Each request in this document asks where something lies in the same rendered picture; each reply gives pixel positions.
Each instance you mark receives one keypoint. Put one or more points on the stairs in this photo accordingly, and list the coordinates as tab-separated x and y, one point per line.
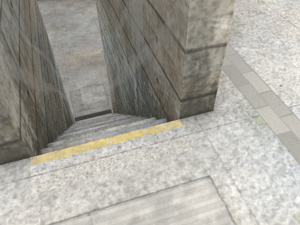
98	128

